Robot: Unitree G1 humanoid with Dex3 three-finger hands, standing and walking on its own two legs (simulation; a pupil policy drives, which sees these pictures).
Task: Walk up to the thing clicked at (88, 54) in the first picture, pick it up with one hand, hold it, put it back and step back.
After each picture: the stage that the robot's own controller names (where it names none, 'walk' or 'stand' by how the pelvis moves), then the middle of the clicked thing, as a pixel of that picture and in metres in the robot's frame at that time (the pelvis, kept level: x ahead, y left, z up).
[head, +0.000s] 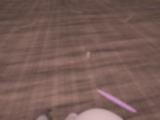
stand; (88, 54) +1.34 +0.04 -0.72
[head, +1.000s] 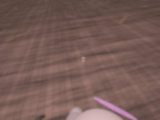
walk; (83, 59) +1.22 +0.24 -0.71
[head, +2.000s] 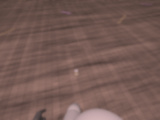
walk; (76, 72) +0.77 +0.26 -0.71
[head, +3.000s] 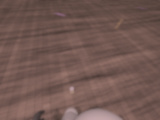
walk; (72, 90) +0.46 +0.21 -0.70
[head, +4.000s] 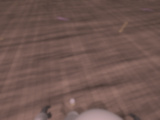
stand; (72, 102) +0.31 +0.20 -0.72
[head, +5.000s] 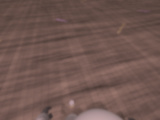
stand; (72, 103) +0.31 +0.20 -0.73
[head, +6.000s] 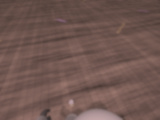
stand; (71, 103) +0.31 +0.21 -0.73
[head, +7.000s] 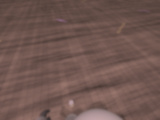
stand; (71, 103) +0.31 +0.21 -0.73
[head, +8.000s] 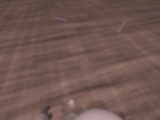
go down; (71, 103) +0.30 +0.21 -0.72
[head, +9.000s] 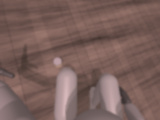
go down; (58, 62) +0.38 +0.26 -0.29
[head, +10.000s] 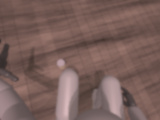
close in; (61, 64) +0.38 +0.26 -0.29
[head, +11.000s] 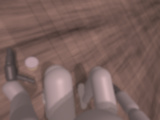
close in; (32, 64) +0.34 +0.30 -0.21
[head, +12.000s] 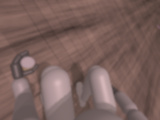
close; (28, 64) +0.35 +0.30 -0.21
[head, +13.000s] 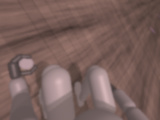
lift; (26, 65) +0.34 +0.30 -0.21
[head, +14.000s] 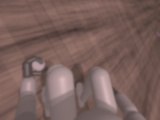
lift; (38, 66) +0.32 +0.26 -0.21
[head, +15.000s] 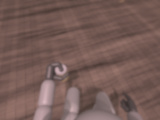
lift; (62, 73) +0.32 +0.20 +0.01
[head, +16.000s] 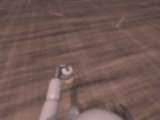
hold; (68, 74) +0.33 +0.17 +0.01
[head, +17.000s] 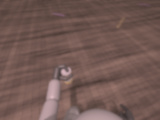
hold; (67, 75) +0.33 +0.18 +0.00
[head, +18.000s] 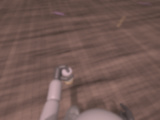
hold; (67, 76) +0.33 +0.17 +0.00
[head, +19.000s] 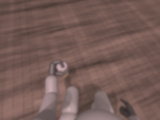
crouch; (63, 69) +0.36 +0.20 -0.06
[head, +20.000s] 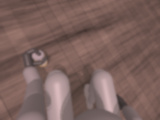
lower; (40, 59) +0.40 +0.29 -0.16
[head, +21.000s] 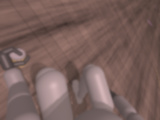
lower; (19, 58) +0.39 +0.31 -0.22
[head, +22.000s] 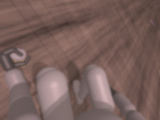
lower; (20, 58) +0.38 +0.32 -0.22
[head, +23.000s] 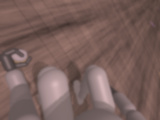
lower; (21, 59) +0.38 +0.32 -0.22
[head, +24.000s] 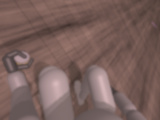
loosen; (23, 61) +0.36 +0.31 -0.21
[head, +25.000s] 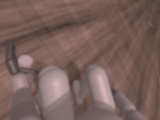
withdraw; (25, 63) +0.35 +0.30 -0.22
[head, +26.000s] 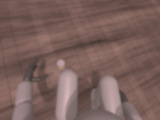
walk; (61, 64) +0.39 +0.26 -0.30
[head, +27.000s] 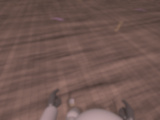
stand; (71, 102) +0.33 +0.18 -0.65
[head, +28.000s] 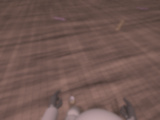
stand; (72, 100) +0.35 +0.20 -0.67
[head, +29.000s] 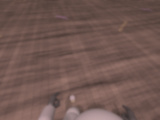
stand; (72, 99) +0.35 +0.19 -0.68
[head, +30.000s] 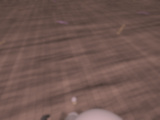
walk; (74, 100) +0.37 +0.19 -0.72
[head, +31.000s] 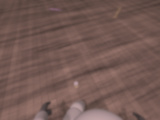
walk; (76, 84) +0.48 +0.21 -0.70
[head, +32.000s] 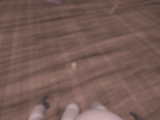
walk; (74, 66) +0.79 +0.24 -0.70
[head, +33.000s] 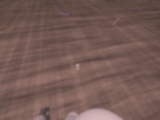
stand; (77, 67) +0.95 +0.22 -0.72
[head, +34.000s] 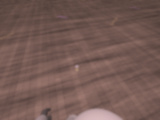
stand; (77, 68) +0.95 +0.25 -0.73
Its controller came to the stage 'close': yes
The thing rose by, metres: 0.71
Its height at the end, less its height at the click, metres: +0.00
